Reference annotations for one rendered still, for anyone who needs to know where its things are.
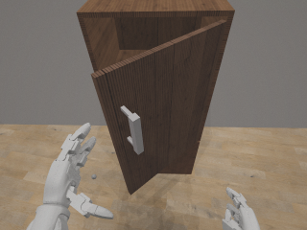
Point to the robot left hand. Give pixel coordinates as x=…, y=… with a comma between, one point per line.
x=65, y=170

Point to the robot right hand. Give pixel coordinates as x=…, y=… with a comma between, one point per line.
x=244, y=218

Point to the left robot forearm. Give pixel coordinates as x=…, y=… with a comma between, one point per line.
x=50, y=216

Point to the handle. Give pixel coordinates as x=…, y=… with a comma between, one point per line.
x=136, y=138

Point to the cupboard door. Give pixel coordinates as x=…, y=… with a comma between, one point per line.
x=168, y=88

